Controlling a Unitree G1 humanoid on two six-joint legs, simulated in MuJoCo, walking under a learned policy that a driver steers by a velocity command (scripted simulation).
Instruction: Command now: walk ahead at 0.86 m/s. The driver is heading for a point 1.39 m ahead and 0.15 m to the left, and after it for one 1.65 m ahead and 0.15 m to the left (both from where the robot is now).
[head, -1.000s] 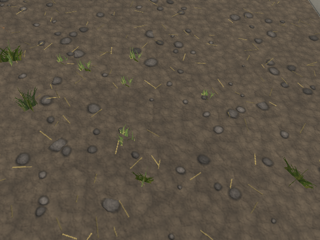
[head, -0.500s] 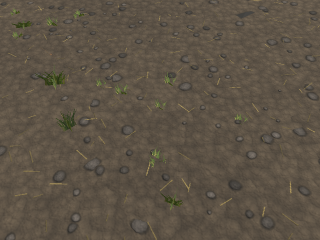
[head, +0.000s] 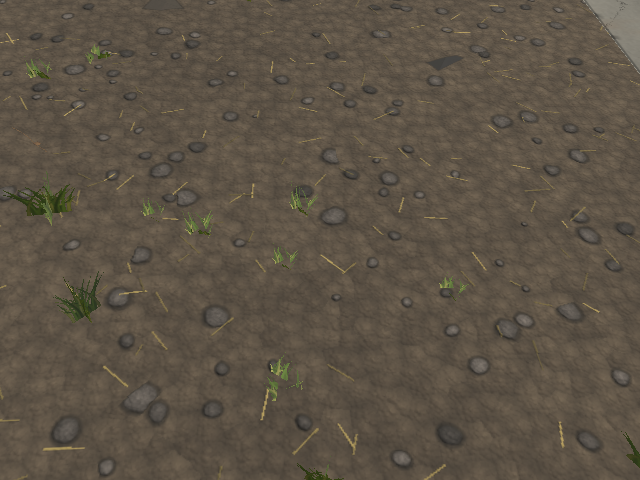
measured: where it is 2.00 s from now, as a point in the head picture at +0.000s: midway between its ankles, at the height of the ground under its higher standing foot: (262, 112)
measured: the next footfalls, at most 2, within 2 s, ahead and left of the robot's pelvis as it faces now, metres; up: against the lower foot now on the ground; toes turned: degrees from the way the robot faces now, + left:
right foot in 0.28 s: +0.45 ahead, -0.14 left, +0.00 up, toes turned -1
left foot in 0.76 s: +0.92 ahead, +0.10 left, +0.00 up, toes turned +1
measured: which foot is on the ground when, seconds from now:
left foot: down 0.00-0.28, up 0.30-0.74, down 0.76-1.00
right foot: up 0.00-0.26, down 0.28-0.76, up 0.78-1.00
